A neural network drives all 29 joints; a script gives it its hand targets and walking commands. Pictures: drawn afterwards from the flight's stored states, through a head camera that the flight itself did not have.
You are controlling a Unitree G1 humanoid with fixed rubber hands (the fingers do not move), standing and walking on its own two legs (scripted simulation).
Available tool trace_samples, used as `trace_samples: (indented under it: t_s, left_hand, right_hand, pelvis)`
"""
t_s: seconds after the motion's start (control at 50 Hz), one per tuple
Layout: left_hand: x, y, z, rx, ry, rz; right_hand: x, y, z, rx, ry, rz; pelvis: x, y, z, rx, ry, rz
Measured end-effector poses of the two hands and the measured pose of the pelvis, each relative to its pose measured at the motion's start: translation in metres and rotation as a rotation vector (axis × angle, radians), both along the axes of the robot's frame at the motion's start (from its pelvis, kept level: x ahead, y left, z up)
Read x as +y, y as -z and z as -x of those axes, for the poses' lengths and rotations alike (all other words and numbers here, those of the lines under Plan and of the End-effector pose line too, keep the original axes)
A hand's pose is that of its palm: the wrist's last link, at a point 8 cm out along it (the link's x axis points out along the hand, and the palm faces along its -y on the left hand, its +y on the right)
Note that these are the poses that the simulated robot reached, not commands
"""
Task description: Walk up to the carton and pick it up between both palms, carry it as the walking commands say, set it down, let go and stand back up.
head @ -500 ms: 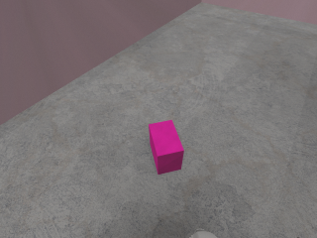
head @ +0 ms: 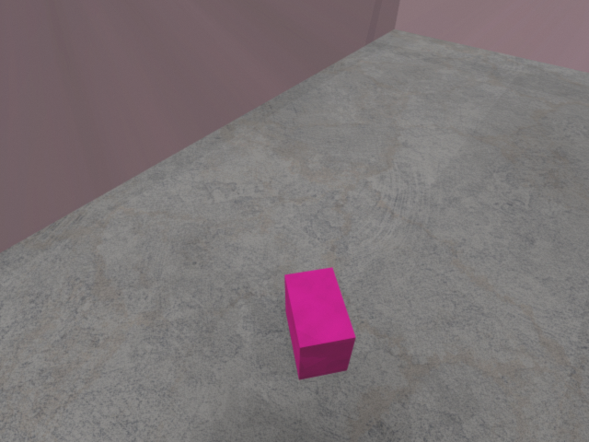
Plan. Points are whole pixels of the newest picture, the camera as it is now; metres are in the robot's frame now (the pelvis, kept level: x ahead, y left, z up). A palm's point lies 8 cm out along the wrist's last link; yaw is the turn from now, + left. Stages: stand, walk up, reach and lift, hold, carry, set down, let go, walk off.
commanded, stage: walk up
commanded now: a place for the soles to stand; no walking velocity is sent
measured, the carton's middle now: (315, 322) +0.64 -0.05 -0.63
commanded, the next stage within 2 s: none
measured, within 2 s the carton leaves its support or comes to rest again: neither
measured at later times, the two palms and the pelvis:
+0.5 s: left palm (107, 419) +0.20 +0.29 -0.08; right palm (560, 422) +0.20 -0.36 -0.10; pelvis +0.11 -0.04 -0.01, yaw +1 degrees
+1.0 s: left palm (97, 431) +0.18 +0.30 -0.07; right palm (541, 387) +0.24 -0.34 -0.08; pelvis +0.10 -0.04 +0.02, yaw +2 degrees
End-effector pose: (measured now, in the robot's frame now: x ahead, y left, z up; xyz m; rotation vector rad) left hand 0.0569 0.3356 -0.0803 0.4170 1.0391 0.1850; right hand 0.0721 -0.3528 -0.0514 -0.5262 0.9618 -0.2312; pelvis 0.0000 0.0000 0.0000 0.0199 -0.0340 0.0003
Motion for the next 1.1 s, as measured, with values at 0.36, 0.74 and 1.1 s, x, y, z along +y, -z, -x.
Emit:
trace_samples:
  t_s: [0.36,0.74,1.1]
  left_hand:
    - [-0.040,-0.010,-0.135,-0.070,0.006,-0.058]
    - [-0.036,0.002,-0.148,-0.052,-0.061,-0.019]
    - [-0.043,-0.012,-0.118,0.033,-0.093,-0.009]
  right_hand:
    - [-0.015,0.047,-0.085,0.102,0.046,-0.099]
    - [0.002,0.027,-0.171,0.015,-0.006,-0.100]
    - [0.002,0.027,-0.150,0.079,0.017,-0.153]
  pelvis:
    - [-0.038,0.007,-0.090,0.011,-0.019,0.009]
    - [-0.032,-0.001,-0.107,0.003,-0.040,0.020]
    - [-0.041,-0.020,-0.093,-0.007,-0.039,0.010]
